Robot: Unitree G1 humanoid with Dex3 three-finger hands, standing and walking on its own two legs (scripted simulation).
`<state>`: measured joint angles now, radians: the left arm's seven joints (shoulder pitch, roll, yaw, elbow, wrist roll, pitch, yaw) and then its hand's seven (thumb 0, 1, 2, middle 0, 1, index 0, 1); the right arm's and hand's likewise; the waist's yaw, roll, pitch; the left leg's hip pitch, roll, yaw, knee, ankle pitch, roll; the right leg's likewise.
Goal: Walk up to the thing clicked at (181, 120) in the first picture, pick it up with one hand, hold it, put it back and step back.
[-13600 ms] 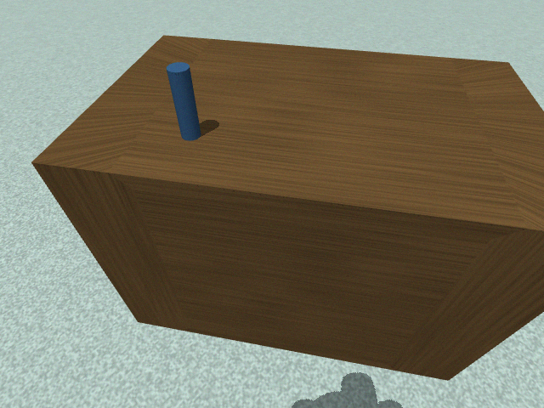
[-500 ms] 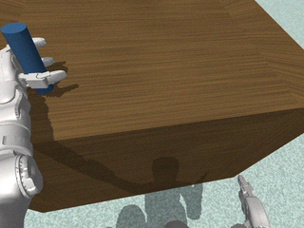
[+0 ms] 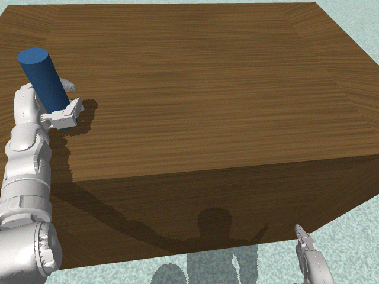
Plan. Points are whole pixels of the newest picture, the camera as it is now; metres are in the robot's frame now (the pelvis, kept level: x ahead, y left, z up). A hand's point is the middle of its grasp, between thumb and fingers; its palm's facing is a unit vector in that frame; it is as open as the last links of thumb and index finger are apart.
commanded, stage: settle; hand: left
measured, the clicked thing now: (52, 93) +0.47 +0.23 +0.16
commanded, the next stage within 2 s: lift in 0.74 s
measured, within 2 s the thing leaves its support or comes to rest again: neither
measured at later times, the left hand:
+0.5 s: hand (58, 86) +0.47 +0.21 +0.18, palm faces +0.18 -0.98 -0.01, open 5.8 cm
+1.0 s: hand (48, 74) +0.46 +0.21 +0.21, palm faces +0.18 -0.98 -0.01, open 5.8 cm
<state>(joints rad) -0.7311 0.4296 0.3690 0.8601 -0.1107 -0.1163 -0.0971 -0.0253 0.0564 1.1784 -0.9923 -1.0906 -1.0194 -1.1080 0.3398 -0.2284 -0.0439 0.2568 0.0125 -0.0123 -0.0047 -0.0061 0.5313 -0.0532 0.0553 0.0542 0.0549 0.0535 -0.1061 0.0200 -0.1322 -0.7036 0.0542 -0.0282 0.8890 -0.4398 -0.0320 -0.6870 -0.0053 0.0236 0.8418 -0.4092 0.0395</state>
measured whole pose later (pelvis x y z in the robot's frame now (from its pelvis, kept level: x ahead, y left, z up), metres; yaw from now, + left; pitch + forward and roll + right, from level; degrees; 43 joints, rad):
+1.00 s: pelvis -0.01 +0.01 +0.02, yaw +0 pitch +9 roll -1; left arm -0.86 0.44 0.34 0.88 -0.12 0.05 -0.06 -0.03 0.07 1.16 -0.98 -1.10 -1.01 -1.12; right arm 0.31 -0.23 -0.06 0.39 0.04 -0.08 -0.05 -0.01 0.55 -0.05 0.05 0.05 0.05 0.05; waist -0.08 0.04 -0.11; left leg -0.54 0.05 -0.01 0.76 -0.37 -0.02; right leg -0.53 -0.02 0.04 0.71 -0.34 0.05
